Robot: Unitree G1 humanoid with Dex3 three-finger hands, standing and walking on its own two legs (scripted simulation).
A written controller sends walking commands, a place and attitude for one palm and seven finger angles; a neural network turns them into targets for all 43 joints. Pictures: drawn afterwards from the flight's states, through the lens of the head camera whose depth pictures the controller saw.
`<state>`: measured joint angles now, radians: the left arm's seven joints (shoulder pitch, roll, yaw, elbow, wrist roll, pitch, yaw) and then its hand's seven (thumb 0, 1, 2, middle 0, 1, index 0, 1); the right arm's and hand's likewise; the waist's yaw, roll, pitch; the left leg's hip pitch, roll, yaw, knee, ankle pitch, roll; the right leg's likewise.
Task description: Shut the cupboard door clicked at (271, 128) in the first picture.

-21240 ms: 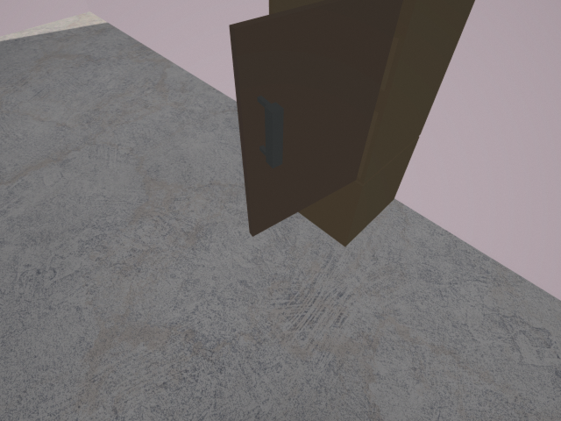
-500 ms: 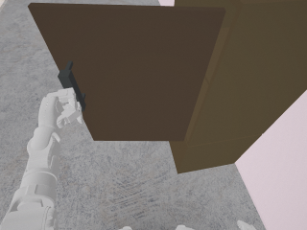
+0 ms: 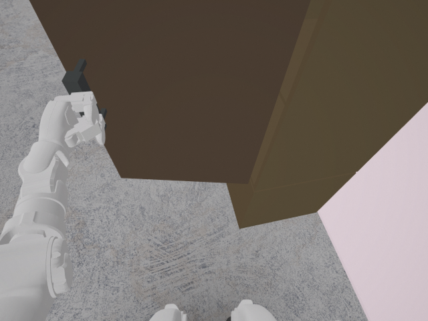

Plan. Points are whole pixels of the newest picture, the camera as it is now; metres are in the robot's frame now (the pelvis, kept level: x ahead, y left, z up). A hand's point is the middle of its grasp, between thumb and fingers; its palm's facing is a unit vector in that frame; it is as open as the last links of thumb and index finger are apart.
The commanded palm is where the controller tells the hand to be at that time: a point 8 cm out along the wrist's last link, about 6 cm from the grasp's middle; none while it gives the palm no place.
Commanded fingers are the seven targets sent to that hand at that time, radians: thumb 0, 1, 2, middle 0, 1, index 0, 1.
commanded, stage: push the door shut along its arc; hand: left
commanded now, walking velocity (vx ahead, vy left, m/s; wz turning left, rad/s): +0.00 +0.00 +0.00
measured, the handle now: (90, 98) +0.53 +0.24 +0.08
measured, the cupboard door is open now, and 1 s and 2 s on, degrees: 76 57 51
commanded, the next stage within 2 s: pull the fist back off the door in 1.40 s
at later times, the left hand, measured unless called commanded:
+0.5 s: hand (110, 98) +0.52 +0.19 +0.09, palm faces -0.21 -0.98 +0.00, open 3.2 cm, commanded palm +0.53 +0.22 +0.09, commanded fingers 0.00 0.90 0.90 -1.30 -1.50 -1.30 -1.50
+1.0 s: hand (139, 78) +0.58 +0.14 +0.09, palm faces -0.34 -0.94 +0.01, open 3.1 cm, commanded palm +0.59 +0.17 +0.09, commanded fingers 0.00 0.90 0.90 -1.30 -1.50 -1.30 -1.50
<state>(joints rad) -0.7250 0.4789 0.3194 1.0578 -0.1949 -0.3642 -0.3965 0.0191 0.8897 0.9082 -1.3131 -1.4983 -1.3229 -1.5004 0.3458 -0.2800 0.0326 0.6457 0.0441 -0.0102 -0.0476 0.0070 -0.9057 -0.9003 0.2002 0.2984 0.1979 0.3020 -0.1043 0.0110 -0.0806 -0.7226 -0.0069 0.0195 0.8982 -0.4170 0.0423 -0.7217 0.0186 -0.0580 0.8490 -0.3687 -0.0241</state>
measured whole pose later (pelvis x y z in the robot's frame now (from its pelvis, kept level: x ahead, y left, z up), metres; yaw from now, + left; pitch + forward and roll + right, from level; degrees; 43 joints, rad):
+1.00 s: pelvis +0.01 +0.02 -0.03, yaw -2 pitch +25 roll -5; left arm -1.24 0.66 0.30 1.32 -0.07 -0.22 -0.50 0.02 0.91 0.90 -1.30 -1.50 -1.30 -1.50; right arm 0.43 -0.28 0.06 0.65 0.00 0.01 -0.04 0.00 -0.90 -0.90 0.20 0.30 0.20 0.30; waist -0.26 0.04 -0.08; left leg -1.00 0.02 0.02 1.06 -0.49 0.07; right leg -0.98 0.04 -0.06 0.95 -0.40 0.00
